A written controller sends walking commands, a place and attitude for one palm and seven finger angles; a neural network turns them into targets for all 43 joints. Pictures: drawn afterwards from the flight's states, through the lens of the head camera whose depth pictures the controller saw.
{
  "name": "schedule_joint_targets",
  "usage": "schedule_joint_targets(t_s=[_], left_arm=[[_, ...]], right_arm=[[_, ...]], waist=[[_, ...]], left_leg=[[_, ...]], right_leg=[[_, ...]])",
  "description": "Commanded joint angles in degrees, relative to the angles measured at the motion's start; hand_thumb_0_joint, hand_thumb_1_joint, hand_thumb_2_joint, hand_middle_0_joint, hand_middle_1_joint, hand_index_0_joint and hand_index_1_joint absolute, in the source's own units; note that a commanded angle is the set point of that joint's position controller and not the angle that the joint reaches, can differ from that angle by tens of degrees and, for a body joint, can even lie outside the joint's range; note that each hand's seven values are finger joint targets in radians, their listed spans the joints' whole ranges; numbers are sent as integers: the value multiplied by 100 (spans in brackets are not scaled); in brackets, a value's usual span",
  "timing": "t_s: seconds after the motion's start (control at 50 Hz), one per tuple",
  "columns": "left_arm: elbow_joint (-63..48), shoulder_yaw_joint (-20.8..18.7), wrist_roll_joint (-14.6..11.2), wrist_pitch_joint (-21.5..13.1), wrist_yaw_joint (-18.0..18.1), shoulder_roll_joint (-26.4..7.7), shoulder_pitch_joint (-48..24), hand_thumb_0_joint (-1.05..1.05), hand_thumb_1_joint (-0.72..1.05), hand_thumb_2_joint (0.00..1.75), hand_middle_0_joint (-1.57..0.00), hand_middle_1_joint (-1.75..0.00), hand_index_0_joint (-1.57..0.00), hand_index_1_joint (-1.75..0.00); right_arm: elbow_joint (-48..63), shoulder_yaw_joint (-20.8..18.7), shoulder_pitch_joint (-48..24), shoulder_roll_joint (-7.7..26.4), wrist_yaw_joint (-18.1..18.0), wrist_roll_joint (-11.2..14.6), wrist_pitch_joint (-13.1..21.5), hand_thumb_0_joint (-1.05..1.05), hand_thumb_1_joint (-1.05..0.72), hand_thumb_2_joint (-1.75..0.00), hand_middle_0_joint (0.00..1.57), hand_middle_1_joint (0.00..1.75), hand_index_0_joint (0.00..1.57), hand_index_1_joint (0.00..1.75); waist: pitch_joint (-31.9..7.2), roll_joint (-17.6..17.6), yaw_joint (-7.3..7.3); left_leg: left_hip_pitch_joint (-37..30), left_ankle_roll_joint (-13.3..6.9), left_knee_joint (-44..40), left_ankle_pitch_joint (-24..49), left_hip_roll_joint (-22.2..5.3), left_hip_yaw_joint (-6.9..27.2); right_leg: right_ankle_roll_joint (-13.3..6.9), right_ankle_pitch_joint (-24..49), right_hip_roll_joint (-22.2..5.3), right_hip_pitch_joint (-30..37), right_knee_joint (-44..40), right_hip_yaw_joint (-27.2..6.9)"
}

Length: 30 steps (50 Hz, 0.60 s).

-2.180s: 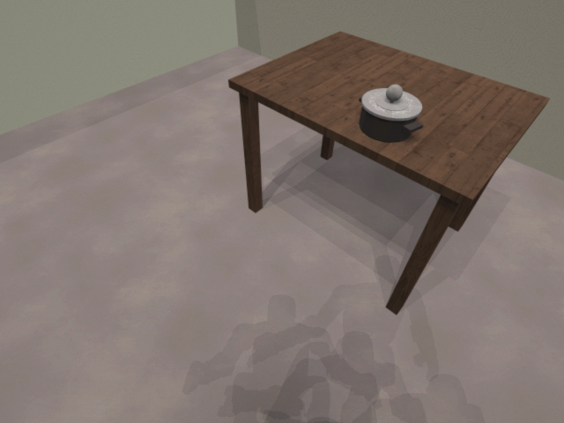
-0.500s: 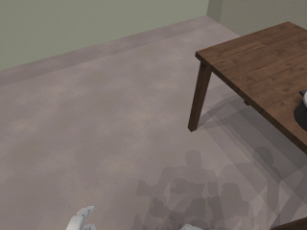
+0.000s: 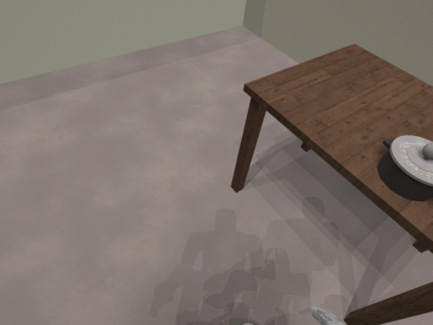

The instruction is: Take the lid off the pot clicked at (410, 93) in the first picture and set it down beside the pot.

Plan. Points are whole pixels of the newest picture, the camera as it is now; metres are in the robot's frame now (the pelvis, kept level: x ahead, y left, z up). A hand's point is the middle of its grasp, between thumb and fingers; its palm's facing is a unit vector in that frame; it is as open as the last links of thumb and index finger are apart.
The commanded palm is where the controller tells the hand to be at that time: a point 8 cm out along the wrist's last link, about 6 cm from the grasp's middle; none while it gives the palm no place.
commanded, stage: turn to face it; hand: left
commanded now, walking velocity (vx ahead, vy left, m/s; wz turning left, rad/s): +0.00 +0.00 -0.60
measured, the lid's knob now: out of the picture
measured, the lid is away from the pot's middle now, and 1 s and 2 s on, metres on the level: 0.00 0.00 0.00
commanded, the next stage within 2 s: take the last steps up to it in 1.14 s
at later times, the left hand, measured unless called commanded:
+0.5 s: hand (168, 298) +0.19 +0.12 -0.15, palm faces -0.33 -0.90 -0.29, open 7.4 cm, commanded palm none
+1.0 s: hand (166, 291) +0.20 +0.13 -0.17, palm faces -0.52 -0.83 -0.22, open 7.4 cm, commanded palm none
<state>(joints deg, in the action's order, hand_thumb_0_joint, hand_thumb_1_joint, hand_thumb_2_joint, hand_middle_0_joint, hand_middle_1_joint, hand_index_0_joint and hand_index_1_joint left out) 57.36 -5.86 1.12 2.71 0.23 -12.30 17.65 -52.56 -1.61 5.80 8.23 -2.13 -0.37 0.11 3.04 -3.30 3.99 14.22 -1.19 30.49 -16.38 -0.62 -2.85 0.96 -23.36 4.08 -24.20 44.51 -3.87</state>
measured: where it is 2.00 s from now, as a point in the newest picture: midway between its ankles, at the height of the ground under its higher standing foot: outside the picture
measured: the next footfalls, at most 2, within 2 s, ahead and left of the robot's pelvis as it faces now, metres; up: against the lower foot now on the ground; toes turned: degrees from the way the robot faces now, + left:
right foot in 0.44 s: +0.00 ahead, -0.15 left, +0.00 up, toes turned -24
left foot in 0.90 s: +0.12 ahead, +0.06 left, +0.00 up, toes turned -30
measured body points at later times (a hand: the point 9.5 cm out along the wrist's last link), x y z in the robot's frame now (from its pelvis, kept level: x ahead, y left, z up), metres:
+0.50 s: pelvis +0.00 -0.04 -0.01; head +0.03 -0.08 +0.44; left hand +0.20 +0.16 -0.13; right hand -0.10 -0.29 -0.17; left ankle +0.00 +0.11 -0.69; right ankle -0.04 -0.13 -0.74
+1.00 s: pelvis +0.02 -0.01 +0.00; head +0.07 +0.00 +0.45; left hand +0.23 +0.17 -0.15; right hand -0.04 -0.27 -0.12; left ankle +0.08 +0.08 -0.74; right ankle -0.06 -0.11 -0.68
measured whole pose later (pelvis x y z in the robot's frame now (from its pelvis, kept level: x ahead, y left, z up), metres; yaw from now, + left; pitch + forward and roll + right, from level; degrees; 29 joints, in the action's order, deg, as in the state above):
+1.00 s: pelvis +0.02 -0.01 +0.00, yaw -37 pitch +0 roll -1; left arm 52.4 -6.0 1.4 3.6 -0.3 -15.4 12.4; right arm -50.0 -1.3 10.3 10.2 -1.6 -1.0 -0.4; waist 3.4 -3.5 1.0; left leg 14.5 -1.2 30.9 -16.8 -2.6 -5.9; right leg 2.0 -25.7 3.1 -26.3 57.3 -3.9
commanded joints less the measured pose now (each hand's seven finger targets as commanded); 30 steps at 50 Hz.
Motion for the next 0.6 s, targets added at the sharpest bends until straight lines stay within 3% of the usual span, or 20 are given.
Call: schedule_joint_targets(t_s=[0.0, 0.02, 0.06, 0.18, 0.24, 0.3, 0.34, 0.36, 0.38, 0.4, 0.42, 0.44, 0.46, 0.48, 0.5, 0.54, 0.58], left_arm=[[-413, -197, 61, -40, -111, -635, 87, 0, 90, 90, -20, -30, -20, -30], [-407, -185, 44, 4, -122, -575, 158, 0, 90, 90, -20, -30, -20, -30], [-457, -147, 38, 49, -135, -530, 77, 0, 90, 90, -20, -30, -20, -30], [-777, -71, 21, 120, -155, -497, -583, 0, 90, 90, -20, -30, -20, -30], [-911, -15, 21, 108, -181, -472, -904, 0, 90, 90, -20, -30, -20, -30], [-1017, 41, 11, 25, -191, -436, -1047, 0, 90, 90, -20, -30, -20, -30], [-1020, 42, 1, -39, -187, -440, -945, 0, 90, 90, -20, -30, -20, -30], [-975, 33, 5, -88, -178, -519, -755, 0, 90, 90, -20, -30, -20, -30], [-875, -10, 19, -164, -156, -711, -444, 0, 90, 90, -20, -30, -20, -30], [-791, -132, 63, -252, -70, -1436, 51, 0, 90, 90, -20, -30, -20, -30], [-710, -246, -20, -240, 20, -1898, 366, 0, 90, 90, -20, -30, -20, -30], [-694, -218, -68, -215, 83, -1743, 386, 0, 90, 90, -20, -30, -20, -30], [-745, -198, -67, -225, 112, -1516, 79, 0, 90, 90, -20, -30, -20, -30], [-825, -168, -62, -217, 112, -1411, -261, 0, 90, 90, -20, -30, -20, -30], [-939, -119, -70, -197, 118, -1229, -587, 0, 90, 90, -20, -30, -20, -30], [-1020, -57, -47, -238, 80, -1118, -862, 0, 90, 90, -20, -30, -20, -30], [-996, -62, -31, -253, 60, -1160, -757, 0, 90, 90, -20, -30, -20, -30]], right_arm=[[504, -224, -19, 1048, -85, -69, 57, 0, -90, -90, 20, 30, 20, 30], [513, -210, -53, 1020, -77, -73, 70, 0, -90, -90, 20, 30, 20, 30], [427, -214, 225, 979, -72, -60, 88, 0, -90, -90, 20, 30, 20, 30], [237, -304, 913, 1128, -49, -67, 97, 0, -90, -90, 20, 30, 20, 30], [183, -351, 1072, 1252, -16, -97, 78, 0, -90, -90, 20, 30, 20, 30], [121, -424, 1155, 1421, 40, -120, 54, 0, -90, -90, 20, 30, 20, 30], [109, -464, 1115, 1508, 72, -122, 45, 0, -90, -90, 20, 30, 20, 30], [113, -467, 1113, 1521, 92, -105, 36, 0, -90, -90, 20, 30, 20, 30], [130, -452, 1176, 1475, 121, -69, 24, 0, -90, -90, 20, 30, 20, 30], [272, -365, 1208, 1146, 176, -11, -10, 0, -90, -90, 20, 30, 20, 30], [591, -253, 719, 884, 157, -46, -39, 0, -90, -90, 20, 30, 20, 30], [583, -277, 639, 1012, 74, -33, -90, 0, -90, -90, 20, 30, 20, 30], [518, -272, 556, 982, 74, -21, -112, 0, -90, -90, 20, 30, 20, 30], [449, -280, 539, 1021, 74, -33, -123, 0, -90, -90, 20, 30, 20, 30], [373, -309, 585, 1094, 79, -47, -141, 0, -90, -90, 20, 30, 20, 30], [232, -308, 836, 1007, 94, -71, -170, 0, -90, -90, 20, 30, 20, 30], [253, -316, 804, 995, 91, -68, -183, 0, -90, -90, 20, 30, 20, 30]], waist=[[-127, 1081, -128], [-108, 1137, -69], [-164, 1207, -167], [-47, 1176, -448], [-67, 1256, -575], [-262, 1578, -654], [-427, 1592, -577], [-567, 1415, -472], [-790, 925, -287], [-1173, -729, -35], [-1115, -1536, 138], [-1088, -896, 104], [-862, -794, -20], [-698, -792, -150], [-604, -488, -253], [-455, -366, -497], [-417, -353, -454]], left_leg=[[-250, -555, -1475, 1766, -1780, 945], [-259, -481, -1474, 1809, -1631, 594], [-513, -439, -1410, 1932, -1475, 285], [-1065, -679, -1363, 2109, -1875, 178], [-1096, -716, -1248, 2314, -1992, -42], [-1097, -648, -882, 2809, -2037, -330], [-1111, -478, -528, 2947, -2063, -554], [-957, -271, -145, 2802, -1986, -750], [-483, 35, 661, 2527, -1809, -986], [1007, 406, 1938, 564, -1351, -1199], [2078, 612, 3193, -2084, -631, -743], [2108, 520, 3653, -2004, -719, 61], [2282, 522, 3749, -1594, -810, 200], [2306, 582, 3822, -1279, -813, 230], [2094, 636, 3723, -897, -865, 237], [1778, 712, 3503, -529, -741, 151], [1626, 742, 3187, -474, -630, 116]], right_leg=[[245, -71, -438, -930, 2483, 97], [303, 154, -457, -927, 2657, 118], [370, 400, -483, -1031, 2746, 216], [428, 218, -770, -1180, 1858, 374], [372, -42, -857, -819, 995, 620], [231, -180, -734, -225, 106, 877], [103, 19, -653, 167, -541, 951], [38, 505, -589, 670, -1127, 1010], [-71, 1320, -615, 1608, -1927, 958], [-541, 2541, -1825, 2921, -2411, -646], [-1170, 4995, -2868, 2919, -2305, -2085], [-1462, 4934, -2815, 2705, -2205, -1670], [-1362, 4355, -2437, 2452, -2334, -1459], [-1292, 3996, -2233, 2287, -2351, -1387], [-1209, 3850, -2010, 1991, -2341, -1007], [-1072, 3840, -1726, 1505, -2393, -644], [-1099, 3679, -1653, 1363, -2406, -776]])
